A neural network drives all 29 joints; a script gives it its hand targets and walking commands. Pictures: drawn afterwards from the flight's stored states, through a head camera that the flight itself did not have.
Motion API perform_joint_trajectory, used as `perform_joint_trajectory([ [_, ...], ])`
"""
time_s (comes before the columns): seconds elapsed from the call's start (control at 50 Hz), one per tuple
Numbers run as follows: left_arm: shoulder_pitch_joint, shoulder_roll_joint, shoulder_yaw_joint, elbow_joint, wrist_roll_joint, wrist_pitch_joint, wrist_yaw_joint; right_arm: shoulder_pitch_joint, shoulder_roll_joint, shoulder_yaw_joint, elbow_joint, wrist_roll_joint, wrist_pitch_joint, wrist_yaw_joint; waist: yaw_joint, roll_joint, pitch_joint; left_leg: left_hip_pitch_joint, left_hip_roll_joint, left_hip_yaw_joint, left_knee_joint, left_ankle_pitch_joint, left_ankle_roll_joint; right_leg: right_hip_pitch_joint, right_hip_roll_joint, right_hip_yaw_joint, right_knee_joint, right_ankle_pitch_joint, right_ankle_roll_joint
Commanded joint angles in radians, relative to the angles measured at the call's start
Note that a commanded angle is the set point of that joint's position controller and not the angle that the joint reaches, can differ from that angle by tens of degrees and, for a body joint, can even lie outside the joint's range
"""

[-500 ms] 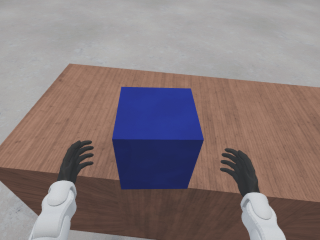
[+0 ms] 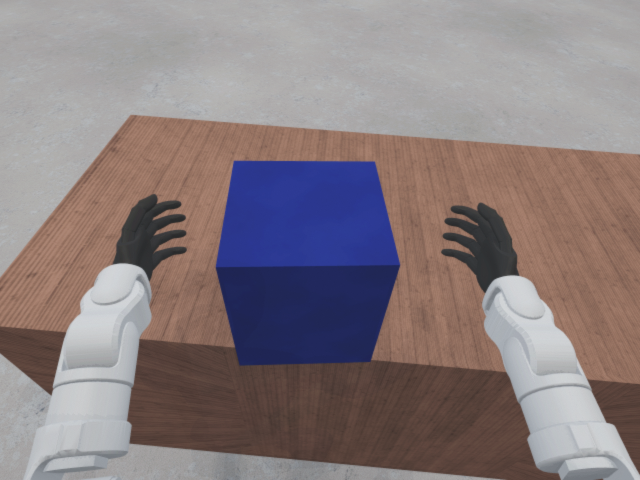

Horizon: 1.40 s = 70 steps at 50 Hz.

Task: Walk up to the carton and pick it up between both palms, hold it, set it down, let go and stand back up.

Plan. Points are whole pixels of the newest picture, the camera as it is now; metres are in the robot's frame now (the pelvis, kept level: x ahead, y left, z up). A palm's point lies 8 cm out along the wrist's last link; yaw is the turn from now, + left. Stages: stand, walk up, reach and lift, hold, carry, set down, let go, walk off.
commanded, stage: reach and lift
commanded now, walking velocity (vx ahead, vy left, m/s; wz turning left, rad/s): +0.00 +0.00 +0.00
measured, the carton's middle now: (305, 266) +0.42 +0.06 +0.00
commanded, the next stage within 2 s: none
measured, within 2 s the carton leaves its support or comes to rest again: neither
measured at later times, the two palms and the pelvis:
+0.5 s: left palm (128, 186) +0.38 +0.27 +0.18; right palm (496, 192) +0.43 -0.17 +0.17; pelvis +0.00 +0.00 +0.00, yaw +1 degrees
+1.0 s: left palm (147, 190) +0.40 +0.26 +0.15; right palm (473, 187) +0.46 -0.15 +0.16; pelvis +0.00 +0.00 +0.00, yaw +2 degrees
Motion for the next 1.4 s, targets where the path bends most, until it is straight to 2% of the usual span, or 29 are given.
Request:
perform_joint_trajectory([
  [0.0, -0.326, 0.140, 0.027, -0.098, -0.011, 0.001, 0.004, -0.344, -0.123, -0.052, -0.079, 0.008, 0.011, 0.001, -0.003, 0.019, -0.246, 0.100, -0.045, 0.010, 0.012, 0.255, 0.004, 0.005, 0.021, -0.002, -0.033, 0.123, 0.021],
  [0.22, -0.513, 0.215, 0.033, 0.001, -0.028, 0.064, 0.000, -0.557, -0.180, -0.030, 0.040, 0.063, 0.067, 0.001, -0.007, 0.003, -0.341, 0.091, -0.052, -0.002, 0.043, 0.336, 0.000, 0.062, 0.027, -0.011, -0.003, 0.269, 0.038],
  [0.28, -0.589, 0.238, 0.028, 0.047, -0.030, 0.073, 0.002, -0.627, -0.191, -0.027, 0.088, 0.075, 0.081, 0.006, -0.007, 0.007, -0.347, 0.069, -0.050, -0.004, 0.043, 0.316, 0.001, 0.057, 0.025, -0.010, -0.004, 0.254, 0.038],
  [0.36, -0.674, 0.247, 0.004, 0.088, -0.044, 0.073, 0.013, -0.706, -0.217, -0.033, 0.163, 0.088, 0.091, 0.023, -0.009, 0.041, -0.394, 0.091, -0.044, -0.012, 0.050, 0.327, -0.010, 0.031, 0.026, -0.021, -0.004, 0.236, 0.028],
  [0.42, -0.716, 0.248, -0.011, 0.148, -0.049, 0.081, 0.014, -0.748, -0.233, -0.024, 0.238, 0.099, 0.096, 0.035, -0.011, 0.041, -0.386, 0.099, -0.042, -0.020, 0.061, 0.352, -0.015, 0.022, 0.029, -0.025, -0.007, 0.253, 0.026],
  [0.56, -0.834, 0.276, -0.036, 0.249, -0.061, 0.074, 0.020, -0.887, -0.253, -0.005, 0.326, 0.113, 0.094, 0.048, -0.003, 0.014, -0.425, 0.058, -0.044, -0.024, 0.063, 0.345, -0.009, 0.043, 0.027, -0.027, 0.005, 0.287, 0.035],
  [0.78, -0.938, 0.268, -0.084, 0.428, -0.061, 0.017, 0.024, -1.000, -0.244, 0.021, 0.522, 0.113, 0.079, 0.058, 0.008, 0.025, -0.439, 0.029, -0.037, -0.026, 0.070, 0.333, -0.011, 0.024, 0.026, -0.027, 0.008, 0.264, 0.031],
  [0.88, -0.860, 0.225, -0.081, 0.497, -0.017, -0.053, 0.006, -0.931, -0.196, 0.026, 0.578, 0.084, 0.028, 0.055, 0.004, 0.023, -0.403, 0.023, -0.040, -0.026, 0.079, 0.380, -0.016, 0.050, 0.028, -0.032, 0.013, 0.293, 0.032],
  [0.96, -0.816, 0.220, -0.040, 0.471, 0.021, -0.152, -0.002, -0.880, -0.161, 0.011, 0.516, 0.047, -0.053, 0.044, 0.019, 0.004, -0.459, 0.007, -0.047, -0.015, 0.086, 0.426, -0.017, 0.098, 0.030, -0.030, 0.027, 0.358, 0.045],
  [1.04, -0.842, 0.193, -0.051, 0.463, 0.013, -0.255, 0.009, -0.883, -0.148, -0.020, 0.485, 0.007, -0.132, 0.041, 0.016, 0.037, -0.506, 0.029, -0.045, -0.012, 0.105, 0.451, -0.034, 0.038, 0.033, -0.043, 0.026, 0.320, 0.035],
  [1.12, -0.870, 0.169, -0.080, 0.550, -0.007, -0.360, 0.024, -0.899, -0.138, -0.029, 0.530, -0.020, -0.199, 0.042, 0.016, 0.047, -0.550, 0.015, -0.037, -0.014, 0.126, 0.416, -0.038, -0.050, 0.029, -0.049, 0.029, 0.247, 0.027],
  [1.16, -0.879, 0.164, -0.090, 0.620, -0.018, -0.416, 0.028, -0.909, -0.129, -0.017, 0.564, -0.022, -0.231, 0.040, 0.018, 0.026, -0.575, -0.011, -0.035, -0.014, 0.145, 0.417, -0.034, -0.067, 0.029, -0.049, 0.043, 0.255, 0.028],
  [1.28, -0.867, 0.145, -0.115, 0.908, -0.026, -0.586, 0.020, -0.899, -0.107, 0.045, 0.792, 0.000, -0.335, 0.041, 0.030, -0.014, -0.563, -0.127, -0.029, -0.016, 0.177, 0.399, -0.028, -0.115, 0.017, -0.041, 0.087, 0.249, 0.034],
  [1.38, -0.891, 0.135, -0.137, 1.016, -0.042, -0.702, 0.025, -0.906, -0.105, 0.073, 0.895, 0.033, -0.418, 0.044, 0.028, 0.017, -0.600, -0.175, -0.023, -0.016, 0.213, 0.419, -0.049, -0.188, 0.013, -0.044, 0.123, 0.246, 0.025],
])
